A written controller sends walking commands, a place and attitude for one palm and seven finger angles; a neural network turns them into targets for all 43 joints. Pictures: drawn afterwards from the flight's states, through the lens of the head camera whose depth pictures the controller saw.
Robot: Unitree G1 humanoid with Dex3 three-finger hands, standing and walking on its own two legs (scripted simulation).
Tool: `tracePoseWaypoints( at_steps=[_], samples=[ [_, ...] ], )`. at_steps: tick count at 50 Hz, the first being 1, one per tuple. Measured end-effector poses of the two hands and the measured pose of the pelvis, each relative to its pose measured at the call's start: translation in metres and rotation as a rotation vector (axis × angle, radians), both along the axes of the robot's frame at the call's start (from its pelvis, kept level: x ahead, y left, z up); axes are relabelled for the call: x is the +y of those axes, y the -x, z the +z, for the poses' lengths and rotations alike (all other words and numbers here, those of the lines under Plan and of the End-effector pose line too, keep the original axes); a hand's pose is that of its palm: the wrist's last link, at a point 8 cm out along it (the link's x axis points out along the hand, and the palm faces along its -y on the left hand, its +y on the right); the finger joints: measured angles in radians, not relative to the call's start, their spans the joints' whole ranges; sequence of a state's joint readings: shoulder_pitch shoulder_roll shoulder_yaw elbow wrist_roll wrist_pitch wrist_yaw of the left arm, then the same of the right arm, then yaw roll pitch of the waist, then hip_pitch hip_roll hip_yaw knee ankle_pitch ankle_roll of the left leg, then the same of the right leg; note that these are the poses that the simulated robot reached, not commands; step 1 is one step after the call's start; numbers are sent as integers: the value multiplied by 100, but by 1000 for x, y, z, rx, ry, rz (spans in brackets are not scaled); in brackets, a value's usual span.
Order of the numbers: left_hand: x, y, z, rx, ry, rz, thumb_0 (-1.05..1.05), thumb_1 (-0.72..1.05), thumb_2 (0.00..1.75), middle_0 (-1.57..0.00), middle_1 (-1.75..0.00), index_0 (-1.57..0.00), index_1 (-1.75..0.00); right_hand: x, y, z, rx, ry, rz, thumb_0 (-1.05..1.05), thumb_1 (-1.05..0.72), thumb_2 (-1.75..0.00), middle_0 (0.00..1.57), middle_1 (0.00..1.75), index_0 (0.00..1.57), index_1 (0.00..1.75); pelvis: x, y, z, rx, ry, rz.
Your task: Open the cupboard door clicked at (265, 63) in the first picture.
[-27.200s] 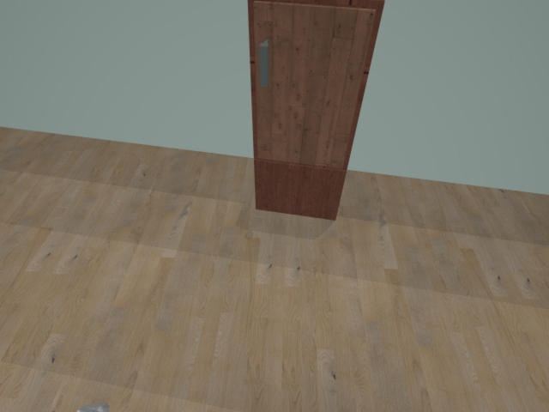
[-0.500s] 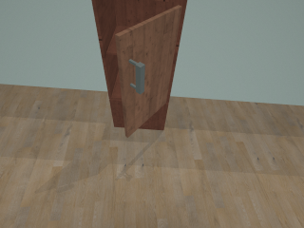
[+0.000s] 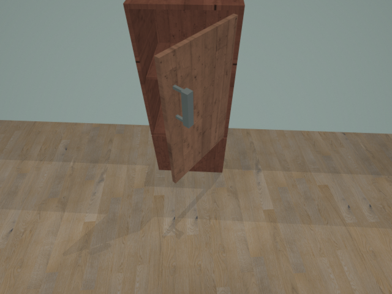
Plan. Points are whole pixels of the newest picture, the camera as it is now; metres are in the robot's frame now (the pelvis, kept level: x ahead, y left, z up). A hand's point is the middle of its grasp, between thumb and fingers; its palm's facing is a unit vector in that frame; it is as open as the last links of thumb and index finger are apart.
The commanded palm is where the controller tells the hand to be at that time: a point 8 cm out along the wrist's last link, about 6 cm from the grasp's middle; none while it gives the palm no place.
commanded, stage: let the arm hang, fingers relaxed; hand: left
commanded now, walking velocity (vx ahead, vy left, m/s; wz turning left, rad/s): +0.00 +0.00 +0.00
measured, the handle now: (182, 106) +0.64 +0.08 +0.00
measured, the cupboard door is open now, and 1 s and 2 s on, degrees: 53 53 53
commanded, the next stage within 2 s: look to check the result in 0.28 s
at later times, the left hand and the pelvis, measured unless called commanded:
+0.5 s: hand out of the picture +0.05 +0.19 -0.17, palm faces +0.01 -0.97 -0.24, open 7.4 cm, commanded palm none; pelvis +0.02 -0.01 +0.00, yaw +0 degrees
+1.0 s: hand out of the picture +0.09 +0.20 -0.16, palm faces +0.00 -0.96 -0.27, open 7.4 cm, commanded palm none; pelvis +0.03 -0.01 +0.00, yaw -1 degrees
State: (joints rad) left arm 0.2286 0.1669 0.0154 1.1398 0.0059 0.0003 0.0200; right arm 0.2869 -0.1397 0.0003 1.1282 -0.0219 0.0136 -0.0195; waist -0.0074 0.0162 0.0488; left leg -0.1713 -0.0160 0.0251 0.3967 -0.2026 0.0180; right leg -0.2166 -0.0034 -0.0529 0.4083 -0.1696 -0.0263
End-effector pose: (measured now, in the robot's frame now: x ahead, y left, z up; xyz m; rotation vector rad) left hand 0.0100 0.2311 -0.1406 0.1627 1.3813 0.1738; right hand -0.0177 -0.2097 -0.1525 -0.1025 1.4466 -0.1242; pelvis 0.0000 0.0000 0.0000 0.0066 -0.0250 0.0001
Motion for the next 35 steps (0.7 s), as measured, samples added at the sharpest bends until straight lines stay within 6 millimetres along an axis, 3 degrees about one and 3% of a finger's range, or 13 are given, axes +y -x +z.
tracePoseWaypoints(
  at_steps=[7, 35],
  samples=[
    [-5, -18, 0, -37, 7, -12, 0, 92, 89, -20, -30, -20, -30, -5, -18, 1, -38, 13, 3, 1, -91, -90, 20, 30, 20, 30, -1, -4, 0, 1, 0, -3],
    [9, -50, 8, -47, -40, -36, 0, 91, 89, -20, -30, -20, -30, -40, -53, 8, -54, 69, 30, 0, -90, -90, 20, 30, 19, 30, -9, -22, 3, 3, 3, -4]
  ],
)
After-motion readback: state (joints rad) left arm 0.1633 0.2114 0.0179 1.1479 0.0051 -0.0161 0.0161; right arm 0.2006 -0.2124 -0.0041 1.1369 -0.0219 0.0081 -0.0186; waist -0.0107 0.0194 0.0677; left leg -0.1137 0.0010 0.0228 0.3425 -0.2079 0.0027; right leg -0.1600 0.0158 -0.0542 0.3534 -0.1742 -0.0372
